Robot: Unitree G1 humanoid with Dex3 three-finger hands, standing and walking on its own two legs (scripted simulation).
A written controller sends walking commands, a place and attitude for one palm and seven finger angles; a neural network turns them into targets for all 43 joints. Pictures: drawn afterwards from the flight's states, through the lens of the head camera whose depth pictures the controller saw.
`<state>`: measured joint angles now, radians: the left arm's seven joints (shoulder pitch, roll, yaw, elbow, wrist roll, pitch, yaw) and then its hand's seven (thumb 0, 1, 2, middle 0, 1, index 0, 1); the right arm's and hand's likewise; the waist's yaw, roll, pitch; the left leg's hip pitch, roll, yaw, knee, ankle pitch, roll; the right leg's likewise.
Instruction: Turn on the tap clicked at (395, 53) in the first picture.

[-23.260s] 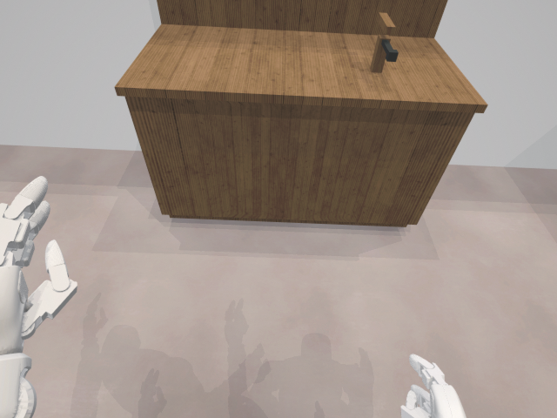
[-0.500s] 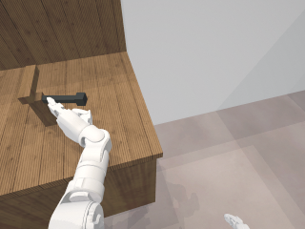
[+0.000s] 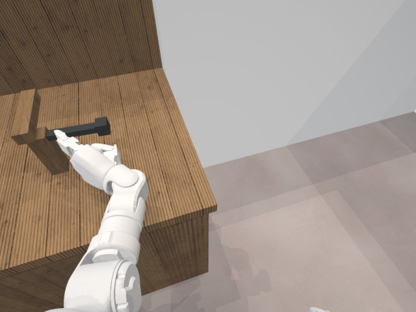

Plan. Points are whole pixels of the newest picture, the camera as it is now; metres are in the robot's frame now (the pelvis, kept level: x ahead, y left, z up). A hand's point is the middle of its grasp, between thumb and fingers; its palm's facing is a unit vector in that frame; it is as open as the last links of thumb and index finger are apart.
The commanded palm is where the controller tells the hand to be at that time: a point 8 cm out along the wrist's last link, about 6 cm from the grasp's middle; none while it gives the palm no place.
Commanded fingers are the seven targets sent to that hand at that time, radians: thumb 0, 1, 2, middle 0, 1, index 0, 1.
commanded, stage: lift the hand up off the lever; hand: left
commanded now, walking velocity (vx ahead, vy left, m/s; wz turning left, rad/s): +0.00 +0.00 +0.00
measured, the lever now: (102, 126) +0.48 +0.23 +0.09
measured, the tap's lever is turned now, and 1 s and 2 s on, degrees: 86 86 86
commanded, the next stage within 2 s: none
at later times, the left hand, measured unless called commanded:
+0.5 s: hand (110, 146) +0.42 +0.20 +0.10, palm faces +0.80 -0.59 -0.08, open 7.8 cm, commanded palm +0.36 +0.21 +0.11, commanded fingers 0.00 0.90 0.90 -0.15 -0.15 -0.15 -0.15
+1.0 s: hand (102, 141) +0.41 +0.20 +0.12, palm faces +0.81 -0.58 -0.09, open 7.8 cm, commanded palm +0.35 +0.21 +0.13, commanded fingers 0.00 0.90 0.90 -0.15 -0.15 -0.15 -0.15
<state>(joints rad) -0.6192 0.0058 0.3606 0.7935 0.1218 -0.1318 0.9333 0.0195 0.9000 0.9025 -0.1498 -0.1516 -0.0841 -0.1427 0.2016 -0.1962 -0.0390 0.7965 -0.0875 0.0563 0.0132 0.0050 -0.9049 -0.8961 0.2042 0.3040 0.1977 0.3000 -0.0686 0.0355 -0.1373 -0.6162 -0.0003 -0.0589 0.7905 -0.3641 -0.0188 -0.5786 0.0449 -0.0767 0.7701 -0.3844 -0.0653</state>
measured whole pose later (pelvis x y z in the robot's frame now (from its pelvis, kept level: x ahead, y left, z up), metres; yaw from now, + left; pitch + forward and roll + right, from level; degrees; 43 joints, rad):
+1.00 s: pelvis +0.02 +0.01 +0.02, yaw +0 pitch +6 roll +0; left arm -0.48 -0.05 0.23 0.47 0.08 0.10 0.89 0.02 0.90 0.90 -0.15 -0.15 -0.15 -0.15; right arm 0.12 -0.19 -0.04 0.77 -0.07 0.08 0.01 0.01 -0.90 -0.90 0.20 0.30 0.20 0.30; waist 0.00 0.04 -0.10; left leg -0.42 -0.01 -0.06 0.66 -0.34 -0.01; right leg -0.38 0.04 -0.07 0.63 -0.36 -0.06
